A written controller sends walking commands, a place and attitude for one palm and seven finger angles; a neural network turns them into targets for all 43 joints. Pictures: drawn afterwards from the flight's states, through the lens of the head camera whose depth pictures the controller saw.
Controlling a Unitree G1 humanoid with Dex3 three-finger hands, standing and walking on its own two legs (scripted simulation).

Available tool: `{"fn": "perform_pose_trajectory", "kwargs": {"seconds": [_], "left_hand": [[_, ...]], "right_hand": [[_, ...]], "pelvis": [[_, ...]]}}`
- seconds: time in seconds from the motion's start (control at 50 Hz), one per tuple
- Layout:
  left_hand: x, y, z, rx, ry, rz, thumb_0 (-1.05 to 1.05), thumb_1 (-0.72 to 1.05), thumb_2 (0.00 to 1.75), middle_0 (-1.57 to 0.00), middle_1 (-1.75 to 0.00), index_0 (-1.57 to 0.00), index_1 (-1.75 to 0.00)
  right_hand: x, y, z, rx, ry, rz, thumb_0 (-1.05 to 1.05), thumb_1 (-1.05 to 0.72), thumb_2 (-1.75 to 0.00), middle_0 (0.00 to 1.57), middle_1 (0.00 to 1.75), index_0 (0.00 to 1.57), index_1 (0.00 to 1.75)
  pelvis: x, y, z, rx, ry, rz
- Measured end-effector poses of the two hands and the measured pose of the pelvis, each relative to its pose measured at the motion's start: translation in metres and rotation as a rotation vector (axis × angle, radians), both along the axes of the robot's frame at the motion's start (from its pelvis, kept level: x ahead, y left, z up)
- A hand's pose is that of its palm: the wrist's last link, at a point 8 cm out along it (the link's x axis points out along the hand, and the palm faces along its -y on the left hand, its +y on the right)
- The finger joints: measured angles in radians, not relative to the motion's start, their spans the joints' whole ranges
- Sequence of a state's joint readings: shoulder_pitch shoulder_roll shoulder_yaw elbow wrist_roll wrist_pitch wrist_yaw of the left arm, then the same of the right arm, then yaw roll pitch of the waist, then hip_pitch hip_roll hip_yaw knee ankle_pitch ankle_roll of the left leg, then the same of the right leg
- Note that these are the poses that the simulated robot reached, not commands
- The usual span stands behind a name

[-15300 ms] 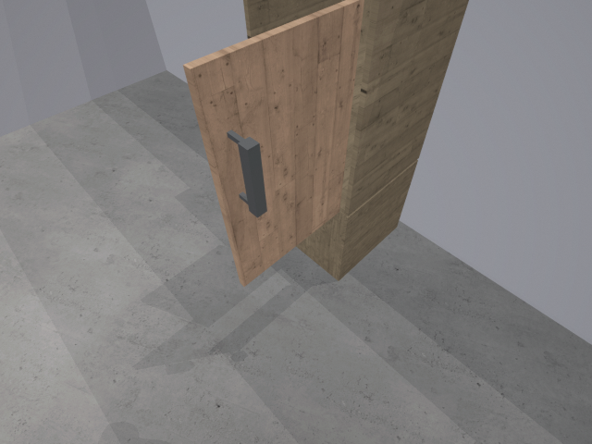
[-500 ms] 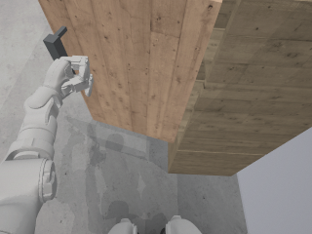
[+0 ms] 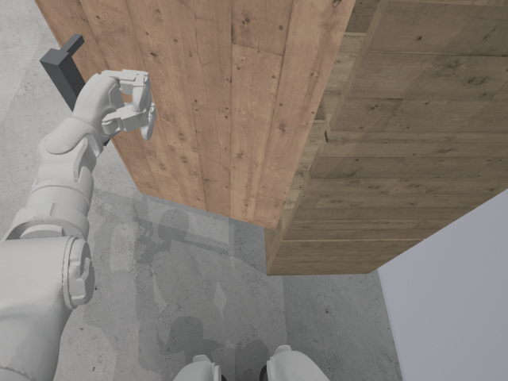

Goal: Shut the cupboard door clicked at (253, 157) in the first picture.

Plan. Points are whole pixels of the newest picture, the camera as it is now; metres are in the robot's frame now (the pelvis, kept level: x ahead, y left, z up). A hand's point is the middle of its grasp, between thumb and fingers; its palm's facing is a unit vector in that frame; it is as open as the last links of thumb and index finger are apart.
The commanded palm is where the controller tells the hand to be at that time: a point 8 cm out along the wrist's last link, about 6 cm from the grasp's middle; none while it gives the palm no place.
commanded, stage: push the door shut along its arc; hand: left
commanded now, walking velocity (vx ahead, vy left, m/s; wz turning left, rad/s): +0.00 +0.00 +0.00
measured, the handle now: (89, 94) +0.54 +0.21 +0.09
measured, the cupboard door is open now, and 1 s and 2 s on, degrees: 73 55 55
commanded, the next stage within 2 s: pull the fist back off the door in 0.44 s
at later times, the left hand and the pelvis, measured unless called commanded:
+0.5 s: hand (167, 98) +0.52 +0.09 +0.10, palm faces -0.44 -0.90 -0.02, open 3.5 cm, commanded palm +0.55 +0.10 +0.10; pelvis -0.01 +0.00 -0.02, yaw +2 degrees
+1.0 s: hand (194, 96) +0.53 +0.05 +0.10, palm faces -0.02 -1.00 -0.01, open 3.1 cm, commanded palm +0.48 +0.11 +0.10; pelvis +0.01 -0.02 +0.00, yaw -2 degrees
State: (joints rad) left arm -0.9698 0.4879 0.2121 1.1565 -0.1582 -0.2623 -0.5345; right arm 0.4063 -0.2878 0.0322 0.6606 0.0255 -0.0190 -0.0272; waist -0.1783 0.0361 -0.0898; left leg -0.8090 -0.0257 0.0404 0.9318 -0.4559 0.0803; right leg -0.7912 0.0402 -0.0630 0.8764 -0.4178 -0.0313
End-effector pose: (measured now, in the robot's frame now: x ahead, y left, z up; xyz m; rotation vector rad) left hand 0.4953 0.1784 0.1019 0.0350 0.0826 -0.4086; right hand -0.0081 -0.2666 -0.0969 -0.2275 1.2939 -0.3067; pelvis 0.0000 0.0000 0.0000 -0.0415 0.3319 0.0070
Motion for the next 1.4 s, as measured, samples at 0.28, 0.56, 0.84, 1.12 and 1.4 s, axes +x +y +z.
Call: {"fn": "perform_pose_trajectory", "kwargs": {"seconds": [0.28, 0.56, 0.84, 1.12, 1.4], "left_hand": [[0.012, -0.015, 0.003, 0.011, 0.018, -0.035, 0.01, 0.96, 1.01, -1.29, -1.5, -1.3, -1.5], [0.038, -0.037, 0.004, 0.017, 0.013, -0.05, 0.02, 1.03, 1.02, -1.29, -1.5, -1.31, -1.5], [0.038, -0.075, -0.012, 0.025, -0.061, 0.384, -0.01, 0.94, 0.95, -1.29, -1.5, -1.31, -1.5], [-0.013, -0.065, -0.001, -0.002, -0.08, 0.38, 0.01, 0.91, 0.91, -1.29, -1.5, -1.3, -1.5], [-0.076, -0.064, -0.003, -0.015, -0.108, 0.346, 0.01, 0.9, 0.9, -1.3, -1.5, -1.3, -1.5]], "right_hand": [[0.018, -0.011, -0.005, -0.046, 0.002, 0.066, 0.0, -0.9, -0.9, 0.2, 0.3, 0.2, 0.3], [0.001, -0.013, -0.018, -0.05, 0.046, 0.046, 0.0, -0.9, -0.9, 0.2, 0.3, 0.2, 0.3], [-0.041, 0.02, -0.02, 0.167, 0.108, -0.028, 0.0, -0.91, -0.9, 0.2, 0.3, 0.2, 0.3], [-0.02, -0.012, -0.003, 0.152, 0.026, -0.045, 0.0, -0.91, -0.9, 0.2, 0.3, 0.2, 0.3], [0.08, -0.033, 0.005, 0.091, -0.237, 0.094, 0.0, -0.91, -0.9, 0.19, 0.3, 0.2, 0.3]], "pelvis": [[-0.004, -0.001, -0.007, -0.008, 0.031, 0.036], [-0.007, -0.005, -0.02, -0.013, 0.08, 0.032], [-0.001, -0.013, -0.013, 0.004, 0.086, -0.015], [0.008, -0.031, 0.009, 0.03, -0.029, -0.037], [-0.004, -0.035, 0.012, 0.037, -0.103, -0.001]]}}
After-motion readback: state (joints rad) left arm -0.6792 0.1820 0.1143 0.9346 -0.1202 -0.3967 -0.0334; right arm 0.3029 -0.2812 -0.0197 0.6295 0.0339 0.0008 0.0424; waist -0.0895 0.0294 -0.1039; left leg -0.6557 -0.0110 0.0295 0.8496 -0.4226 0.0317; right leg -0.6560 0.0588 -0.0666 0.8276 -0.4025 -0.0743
